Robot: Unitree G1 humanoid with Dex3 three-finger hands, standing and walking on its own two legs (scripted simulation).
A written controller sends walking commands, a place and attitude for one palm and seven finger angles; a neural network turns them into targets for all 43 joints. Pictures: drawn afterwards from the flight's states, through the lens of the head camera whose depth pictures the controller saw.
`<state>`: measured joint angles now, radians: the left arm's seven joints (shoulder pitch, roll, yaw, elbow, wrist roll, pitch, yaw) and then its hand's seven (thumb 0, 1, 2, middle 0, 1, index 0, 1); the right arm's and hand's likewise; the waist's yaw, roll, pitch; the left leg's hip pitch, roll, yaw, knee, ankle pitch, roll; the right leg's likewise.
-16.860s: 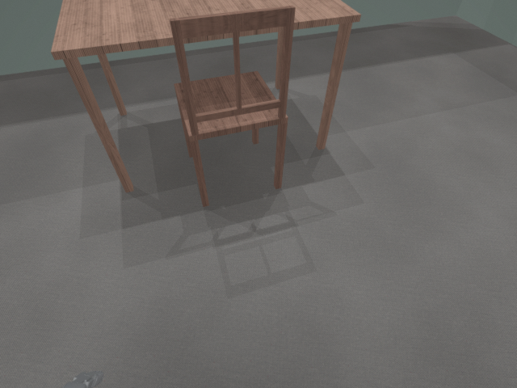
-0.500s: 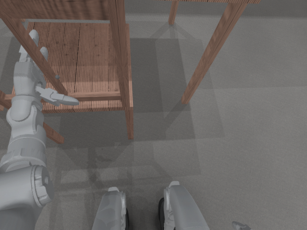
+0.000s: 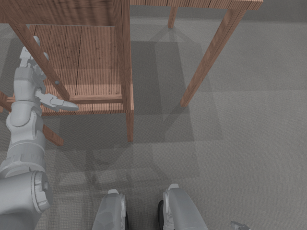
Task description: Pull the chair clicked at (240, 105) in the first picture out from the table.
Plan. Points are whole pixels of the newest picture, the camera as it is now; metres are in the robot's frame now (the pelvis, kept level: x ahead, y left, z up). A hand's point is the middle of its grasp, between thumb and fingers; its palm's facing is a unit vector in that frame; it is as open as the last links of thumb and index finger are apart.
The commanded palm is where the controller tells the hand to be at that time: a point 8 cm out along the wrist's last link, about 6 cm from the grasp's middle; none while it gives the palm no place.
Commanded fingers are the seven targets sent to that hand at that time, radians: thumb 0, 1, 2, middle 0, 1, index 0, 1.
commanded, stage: hook a spindle and tug to test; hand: left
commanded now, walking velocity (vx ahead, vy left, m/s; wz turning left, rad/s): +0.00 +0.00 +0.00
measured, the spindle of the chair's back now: (48, 70) +0.51 +0.24 +0.03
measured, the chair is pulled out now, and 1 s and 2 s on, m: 0.00 0.01 0.07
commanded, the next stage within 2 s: step backward, pulling the chair out in 1.40 s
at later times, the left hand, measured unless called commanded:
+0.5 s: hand (60, 79) +0.48 +0.21 +0.02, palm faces +0.06 -1.00 -0.03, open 11.1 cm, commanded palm +0.46 +0.24 +0.03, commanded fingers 0.00 0.40 0.68 -0.50 -1.45 -0.50 -1.45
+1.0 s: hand (60, 81) +0.48 +0.21 +0.02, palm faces +0.05 -1.00 -0.03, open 4.9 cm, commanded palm +0.44 +0.24 +0.03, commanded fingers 0.00 0.90 0.90 -0.50 -1.45 -0.50 -1.45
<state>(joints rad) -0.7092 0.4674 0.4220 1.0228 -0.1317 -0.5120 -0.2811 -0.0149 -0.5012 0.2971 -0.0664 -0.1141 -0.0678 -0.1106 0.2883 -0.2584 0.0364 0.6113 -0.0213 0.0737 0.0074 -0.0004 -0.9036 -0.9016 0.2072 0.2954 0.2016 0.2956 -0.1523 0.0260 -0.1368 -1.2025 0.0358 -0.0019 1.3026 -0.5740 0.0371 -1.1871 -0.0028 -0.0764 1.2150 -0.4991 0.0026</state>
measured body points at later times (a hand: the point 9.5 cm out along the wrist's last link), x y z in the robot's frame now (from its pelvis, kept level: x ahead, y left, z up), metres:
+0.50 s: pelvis +0.00 +0.00 +0.00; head +0.17 +0.03 +0.42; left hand +0.47 +0.27 +0.03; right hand +0.05 -0.26 -0.12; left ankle +0.01 +0.09 -0.62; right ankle +0.03 -0.13 -0.62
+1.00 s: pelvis +0.02 +0.00 +0.01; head +0.18 +0.03 +0.43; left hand +0.47 +0.26 +0.03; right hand +0.08 -0.26 -0.11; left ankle +0.01 +0.09 -0.62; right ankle +0.03 -0.13 -0.62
